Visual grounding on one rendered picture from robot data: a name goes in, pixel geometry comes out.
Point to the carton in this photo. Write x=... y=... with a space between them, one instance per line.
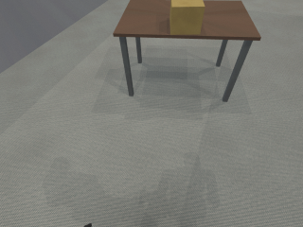
x=186 y=17

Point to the table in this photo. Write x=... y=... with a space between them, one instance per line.
x=223 y=20

